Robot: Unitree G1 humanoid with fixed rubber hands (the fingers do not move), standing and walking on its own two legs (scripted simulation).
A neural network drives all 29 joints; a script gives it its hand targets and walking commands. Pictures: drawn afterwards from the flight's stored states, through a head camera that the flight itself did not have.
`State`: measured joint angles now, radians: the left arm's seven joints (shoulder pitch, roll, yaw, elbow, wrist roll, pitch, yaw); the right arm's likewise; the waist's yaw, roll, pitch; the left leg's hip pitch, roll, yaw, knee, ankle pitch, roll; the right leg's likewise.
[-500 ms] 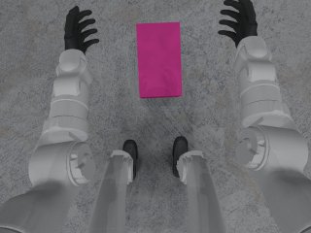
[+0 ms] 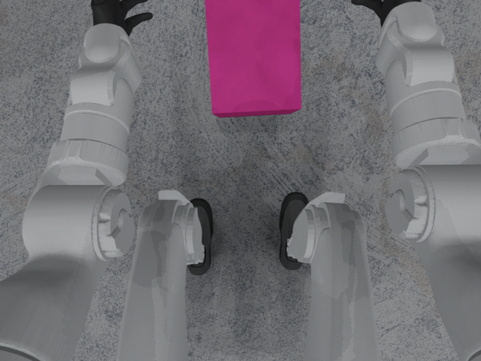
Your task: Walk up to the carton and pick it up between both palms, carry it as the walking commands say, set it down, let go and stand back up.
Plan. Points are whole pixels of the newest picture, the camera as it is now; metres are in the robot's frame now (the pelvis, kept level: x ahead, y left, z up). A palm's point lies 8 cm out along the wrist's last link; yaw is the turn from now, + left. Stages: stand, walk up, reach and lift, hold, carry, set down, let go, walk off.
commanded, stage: reach and lift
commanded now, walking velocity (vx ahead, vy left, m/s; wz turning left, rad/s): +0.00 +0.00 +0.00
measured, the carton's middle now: (252, 43) +0.59 -0.02 -0.41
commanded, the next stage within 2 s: none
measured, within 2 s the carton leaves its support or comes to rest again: neither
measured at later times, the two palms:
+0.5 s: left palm (150, 57) +0.53 +0.16 -0.26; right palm (355, 41) +0.55 -0.19 -0.26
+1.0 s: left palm (161, 64) +0.53 +0.16 -0.32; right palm (341, 52) +0.55 -0.19 -0.32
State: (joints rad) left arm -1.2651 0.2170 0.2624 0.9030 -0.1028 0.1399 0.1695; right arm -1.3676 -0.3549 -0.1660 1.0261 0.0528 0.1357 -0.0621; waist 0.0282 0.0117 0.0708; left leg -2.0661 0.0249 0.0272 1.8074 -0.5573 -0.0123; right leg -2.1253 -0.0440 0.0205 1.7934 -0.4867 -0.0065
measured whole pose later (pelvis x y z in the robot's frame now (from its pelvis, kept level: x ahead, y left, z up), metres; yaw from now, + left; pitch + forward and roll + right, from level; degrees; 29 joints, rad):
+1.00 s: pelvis -0.02 +0.00 -0.13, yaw +0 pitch +34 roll +1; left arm -1.59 0.32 0.06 1.22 -0.27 0.02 0.15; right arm -1.66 -0.46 0.03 1.32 0.27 0.01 -0.07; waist 0.02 0.03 0.52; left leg -2.25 0.00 0.00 2.27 -0.61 -0.02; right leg -2.30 -0.06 0.03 2.25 -0.54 -0.01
